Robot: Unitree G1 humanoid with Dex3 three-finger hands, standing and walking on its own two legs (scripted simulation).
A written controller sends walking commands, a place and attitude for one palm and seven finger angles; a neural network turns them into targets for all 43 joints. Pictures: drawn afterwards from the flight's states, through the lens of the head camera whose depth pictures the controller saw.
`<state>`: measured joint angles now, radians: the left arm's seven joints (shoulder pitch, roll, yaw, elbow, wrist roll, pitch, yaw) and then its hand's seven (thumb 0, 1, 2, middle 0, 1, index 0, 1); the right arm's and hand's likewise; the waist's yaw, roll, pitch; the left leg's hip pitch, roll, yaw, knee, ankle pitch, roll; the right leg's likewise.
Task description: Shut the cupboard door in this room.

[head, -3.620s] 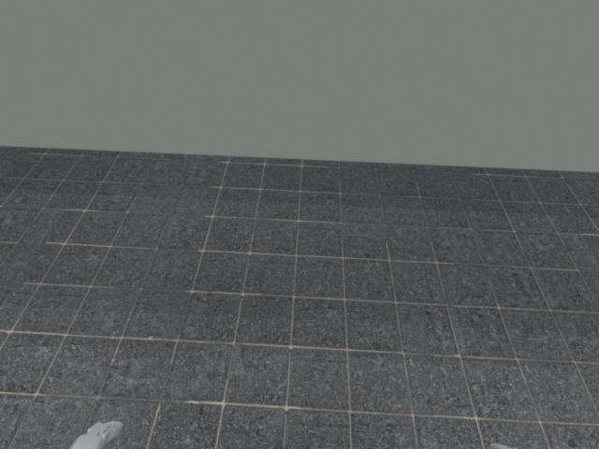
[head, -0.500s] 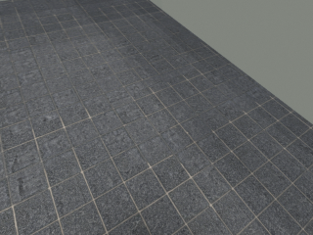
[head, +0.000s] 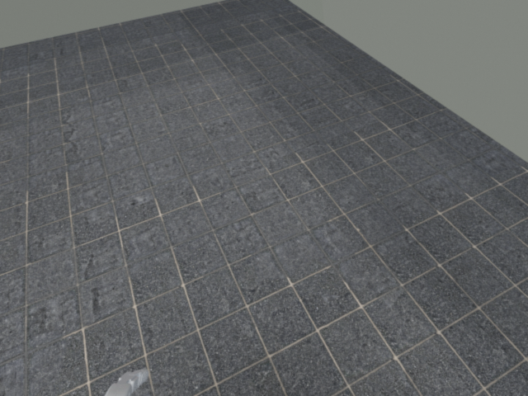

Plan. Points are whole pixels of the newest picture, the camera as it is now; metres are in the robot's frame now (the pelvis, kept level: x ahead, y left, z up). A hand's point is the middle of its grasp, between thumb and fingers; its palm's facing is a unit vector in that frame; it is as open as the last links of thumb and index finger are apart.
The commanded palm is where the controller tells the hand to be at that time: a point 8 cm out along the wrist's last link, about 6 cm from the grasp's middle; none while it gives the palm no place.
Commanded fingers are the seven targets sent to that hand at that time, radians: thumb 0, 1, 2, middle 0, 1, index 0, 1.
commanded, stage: turn or walk to find it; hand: left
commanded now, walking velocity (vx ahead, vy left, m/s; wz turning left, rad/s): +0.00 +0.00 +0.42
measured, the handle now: out of the picture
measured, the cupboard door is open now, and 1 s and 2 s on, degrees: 56 56 56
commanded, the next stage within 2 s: none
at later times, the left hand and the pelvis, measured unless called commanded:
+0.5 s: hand out of the picture -0.07 +0.23 -0.19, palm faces +0.31 -0.92 -0.23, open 7.4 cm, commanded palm none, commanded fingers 0.00 0.90 0.90 -0.20 -0.30 -0.20 -0.30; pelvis -0.03 +0.03 -0.01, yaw +15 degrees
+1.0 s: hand out of the picture -0.02 +0.27 -0.15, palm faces +0.41 -0.88 -0.24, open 7.4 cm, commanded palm none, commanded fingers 0.00 0.90 0.90 -0.20 -0.30 -0.20 -0.30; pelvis -0.05 +0.04 +0.01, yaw +25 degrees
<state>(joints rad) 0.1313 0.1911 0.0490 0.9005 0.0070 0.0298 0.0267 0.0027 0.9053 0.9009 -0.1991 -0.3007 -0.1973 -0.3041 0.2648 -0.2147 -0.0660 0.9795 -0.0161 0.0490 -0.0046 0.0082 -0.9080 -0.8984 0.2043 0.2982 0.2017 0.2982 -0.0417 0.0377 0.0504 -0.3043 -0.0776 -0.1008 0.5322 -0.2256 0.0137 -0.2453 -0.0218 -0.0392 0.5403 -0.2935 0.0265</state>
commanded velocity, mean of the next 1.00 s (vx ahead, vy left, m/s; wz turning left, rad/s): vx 0.00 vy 0.00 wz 0.42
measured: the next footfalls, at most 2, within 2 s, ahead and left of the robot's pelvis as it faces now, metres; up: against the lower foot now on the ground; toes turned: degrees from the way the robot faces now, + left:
left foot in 0.48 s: -0.03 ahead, +0.13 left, +0.00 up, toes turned +19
right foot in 1.10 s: +0.03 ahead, -0.07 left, +0.00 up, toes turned +26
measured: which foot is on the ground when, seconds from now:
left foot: down 0.00-0.00, up 0.02-0.46, down 0.48-1.00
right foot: down 0.00-0.48, up 0.50-1.00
